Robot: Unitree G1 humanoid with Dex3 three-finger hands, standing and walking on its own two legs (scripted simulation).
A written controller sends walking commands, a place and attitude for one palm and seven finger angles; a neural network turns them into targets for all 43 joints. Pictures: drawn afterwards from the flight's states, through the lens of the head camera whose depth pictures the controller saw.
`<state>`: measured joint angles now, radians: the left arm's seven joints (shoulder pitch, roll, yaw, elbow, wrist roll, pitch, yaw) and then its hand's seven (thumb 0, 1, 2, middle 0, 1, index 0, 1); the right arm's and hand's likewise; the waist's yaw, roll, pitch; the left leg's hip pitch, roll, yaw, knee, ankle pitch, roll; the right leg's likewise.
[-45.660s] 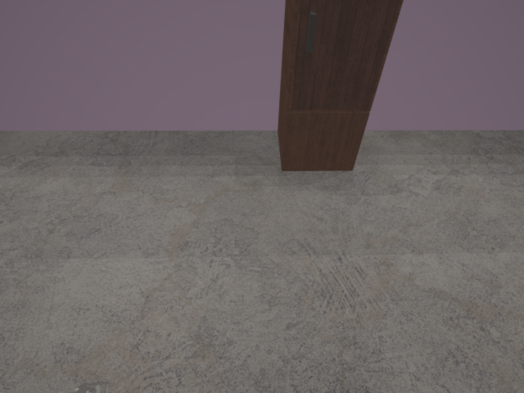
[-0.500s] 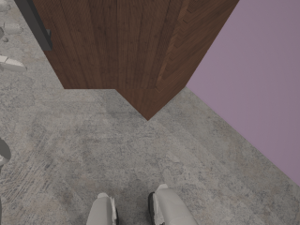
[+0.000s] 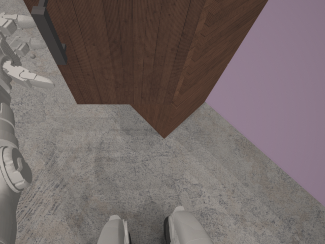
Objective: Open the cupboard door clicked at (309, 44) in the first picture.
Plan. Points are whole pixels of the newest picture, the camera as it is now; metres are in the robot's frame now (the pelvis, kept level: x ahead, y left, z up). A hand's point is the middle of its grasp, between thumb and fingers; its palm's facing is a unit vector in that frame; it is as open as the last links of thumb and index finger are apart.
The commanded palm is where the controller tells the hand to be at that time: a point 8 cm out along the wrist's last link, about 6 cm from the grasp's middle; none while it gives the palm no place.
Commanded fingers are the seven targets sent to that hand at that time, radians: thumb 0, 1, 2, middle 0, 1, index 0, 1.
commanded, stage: slide the fingers in behind the handle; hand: left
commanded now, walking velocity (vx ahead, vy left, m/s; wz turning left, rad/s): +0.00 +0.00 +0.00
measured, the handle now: (53, 33) +0.59 +0.20 +0.09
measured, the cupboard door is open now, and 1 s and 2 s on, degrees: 49 49 51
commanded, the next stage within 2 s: close the thumb around the handle in 0.88 s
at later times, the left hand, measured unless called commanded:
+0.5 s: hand (42, 58) +0.51 +0.22 +0.09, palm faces +0.00 -1.00 -0.02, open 14.2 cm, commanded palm +0.50 +0.23 +0.08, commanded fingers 0.00 -0.50 0.30 -0.30 -1.20 -0.30 -1.20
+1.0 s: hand (42, 57) +0.52 +0.22 +0.09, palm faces -0.01 -1.00 -0.02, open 14.1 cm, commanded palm +0.51 +0.23 +0.08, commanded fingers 0.00 -0.39 0.35 -0.31 -1.21 -0.31 -1.21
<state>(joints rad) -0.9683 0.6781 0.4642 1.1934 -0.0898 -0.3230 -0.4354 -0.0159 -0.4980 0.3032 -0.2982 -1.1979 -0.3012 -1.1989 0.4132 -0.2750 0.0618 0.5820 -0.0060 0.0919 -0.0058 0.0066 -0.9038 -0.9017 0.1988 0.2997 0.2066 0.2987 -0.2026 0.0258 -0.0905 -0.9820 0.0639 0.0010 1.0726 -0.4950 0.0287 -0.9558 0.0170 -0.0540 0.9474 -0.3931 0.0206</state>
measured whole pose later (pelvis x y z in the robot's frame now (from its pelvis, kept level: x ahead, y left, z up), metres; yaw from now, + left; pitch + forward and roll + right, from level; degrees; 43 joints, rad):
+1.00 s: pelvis +0.00 -0.01 +0.00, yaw +2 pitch +23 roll -4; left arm -1.01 0.60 0.36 1.20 -0.11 -0.34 -0.33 -0.02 -0.50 0.30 -0.27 -1.21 -0.26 -1.22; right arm 0.41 -0.27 0.04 0.64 -0.02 0.05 0.00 0.01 -0.90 -0.90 0.20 0.30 0.21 0.30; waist -0.17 0.03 -0.09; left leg -0.99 0.05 -0.03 1.07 -0.49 0.02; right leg -0.95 0.00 -0.08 0.96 -0.41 0.01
